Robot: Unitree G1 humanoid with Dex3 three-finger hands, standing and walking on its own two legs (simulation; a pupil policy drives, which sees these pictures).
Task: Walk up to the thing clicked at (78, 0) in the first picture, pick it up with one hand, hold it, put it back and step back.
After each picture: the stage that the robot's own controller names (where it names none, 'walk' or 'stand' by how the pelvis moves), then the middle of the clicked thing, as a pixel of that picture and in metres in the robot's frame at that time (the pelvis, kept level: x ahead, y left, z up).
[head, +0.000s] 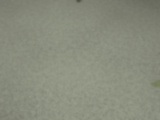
stand; out of the picture +2.34 +0.03 -0.72
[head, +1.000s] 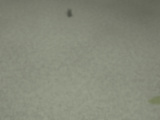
walk; (69, 12) +2.21 +0.09 -0.72
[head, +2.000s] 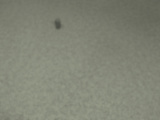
walk; (57, 24) +1.55 +0.17 -0.72
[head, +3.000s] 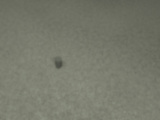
walk; (58, 62) +1.00 +0.17 -0.72
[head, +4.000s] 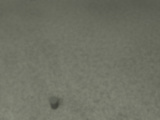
walk; (54, 103) +0.59 +0.19 -0.72
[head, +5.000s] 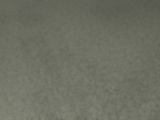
stand; out of the picture +0.38 +0.19 -0.70
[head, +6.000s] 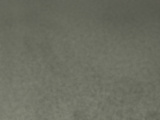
stand; out of the picture +0.33 +0.16 -0.72
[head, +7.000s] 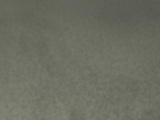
stand; out of the picture +0.33 +0.17 -0.72
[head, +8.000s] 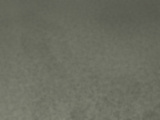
stand; out of the picture +0.31 +0.17 -0.73
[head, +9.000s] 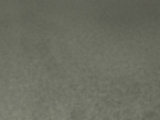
stand; out of the picture +0.31 +0.17 -0.73
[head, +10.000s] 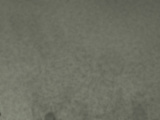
go down; (50, 119) +0.34 +0.17 -0.69
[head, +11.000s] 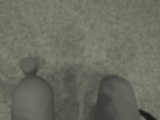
go down; (29, 67) +0.40 +0.20 -0.29
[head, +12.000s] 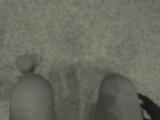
close in; (25, 65) +0.40 +0.21 -0.27
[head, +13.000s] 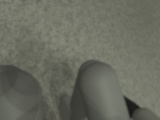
close in; out of the picture +0.38 +0.23 -0.22
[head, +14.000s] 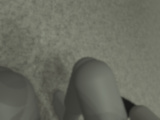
close; out of the picture +0.38 +0.24 -0.22
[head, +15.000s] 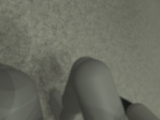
lift; out of the picture +0.37 +0.24 -0.23
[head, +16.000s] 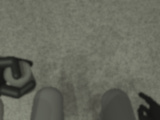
lift; (22, 79) +0.31 +0.20 -0.03
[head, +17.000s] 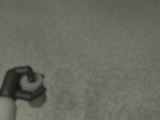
hold; (34, 90) +0.31 +0.16 -0.01
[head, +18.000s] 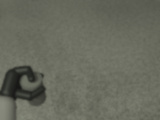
hold; (34, 89) +0.32 +0.17 +0.00
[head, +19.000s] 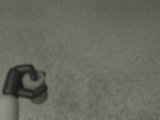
crouch; (36, 87) +0.32 +0.16 +0.00
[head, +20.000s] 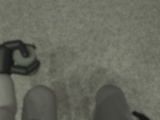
crouch; (27, 61) +0.39 +0.18 -0.09
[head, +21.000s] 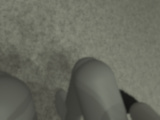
lower; out of the picture +0.40 +0.28 -0.22
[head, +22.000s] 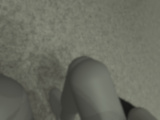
lower; out of the picture +0.41 +0.26 -0.22
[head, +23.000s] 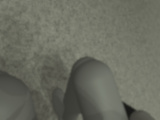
lower; out of the picture +0.41 +0.25 -0.22
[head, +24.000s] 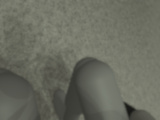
lower; out of the picture +0.40 +0.25 -0.22
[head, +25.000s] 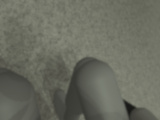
loosen; out of the picture +0.38 +0.23 -0.22
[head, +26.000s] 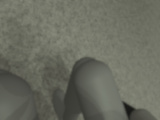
withdraw; out of the picture +0.38 +0.21 -0.23
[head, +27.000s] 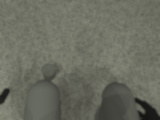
walk; (48, 72) +0.40 +0.15 -0.37
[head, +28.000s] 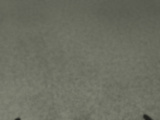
stand; out of the picture +0.32 +0.12 -0.66
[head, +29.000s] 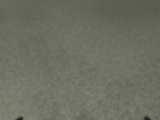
stand; out of the picture +0.33 +0.14 -0.67
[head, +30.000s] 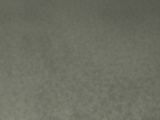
stand; out of the picture +0.33 +0.13 -0.70
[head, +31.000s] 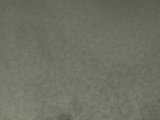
walk; out of the picture +0.36 +0.13 -0.71
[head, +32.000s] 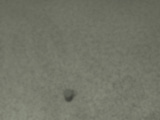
walk; (68, 95) +0.52 +0.13 -0.70
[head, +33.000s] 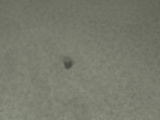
walk; (67, 62) +0.83 +0.13 -0.70
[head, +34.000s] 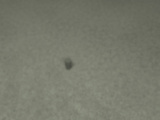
stand; (68, 63) +0.99 +0.15 -0.71
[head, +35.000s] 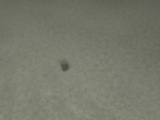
stand; (64, 65) +1.00 +0.16 -0.73
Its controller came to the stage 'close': yes
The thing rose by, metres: 0.71
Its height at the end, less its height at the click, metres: +0.00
